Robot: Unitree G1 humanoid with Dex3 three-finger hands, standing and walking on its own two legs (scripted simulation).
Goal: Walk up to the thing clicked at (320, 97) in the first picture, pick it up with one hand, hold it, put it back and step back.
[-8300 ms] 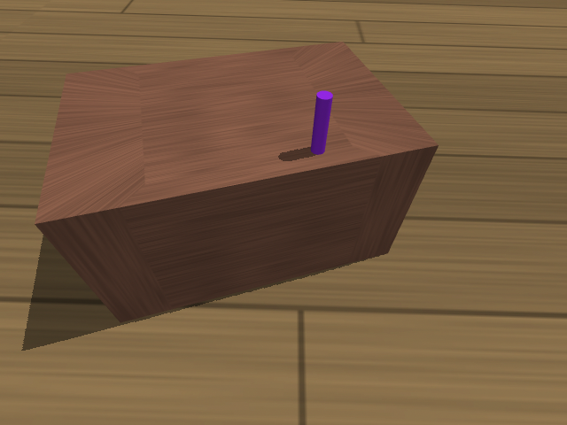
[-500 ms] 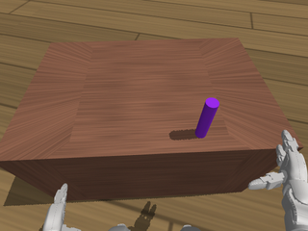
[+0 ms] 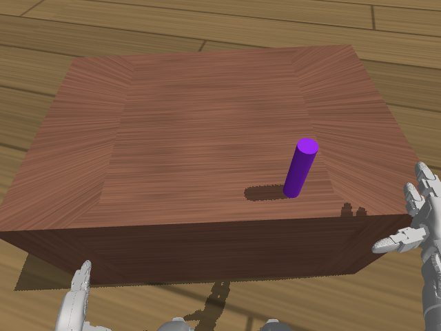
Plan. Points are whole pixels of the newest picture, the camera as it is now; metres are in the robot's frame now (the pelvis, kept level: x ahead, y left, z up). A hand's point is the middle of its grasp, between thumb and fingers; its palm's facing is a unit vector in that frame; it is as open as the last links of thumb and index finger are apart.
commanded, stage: go down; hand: right
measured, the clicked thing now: (298, 171) +0.45 -0.17 -0.04
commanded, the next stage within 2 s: none
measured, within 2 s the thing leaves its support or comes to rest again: neither
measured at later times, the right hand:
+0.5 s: hand (404, 182) +0.36 -0.33 +0.04, palm faces +0.19 +0.98 -0.03, open 17.5 cm
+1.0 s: hand (413, 170) +0.38 -0.35 +0.05, palm faces +0.16 +0.99 -0.01, open 17.6 cm
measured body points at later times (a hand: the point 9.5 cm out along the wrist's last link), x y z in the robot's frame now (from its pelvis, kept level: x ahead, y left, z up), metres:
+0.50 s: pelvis -0.01 +0.00 -0.02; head +0.07 -0.03 +0.42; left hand +0.14 +0.26 -0.05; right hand +0.35 -0.38 +0.04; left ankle +0.02 +0.15 -0.70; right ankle +0.00 -0.14 -0.70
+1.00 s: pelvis -0.01 +0.00 -0.03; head +0.08 -0.05 +0.41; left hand +0.15 +0.26 -0.05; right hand +0.37 -0.40 +0.05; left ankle +0.02 +0.15 -0.70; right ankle +0.00 -0.14 -0.70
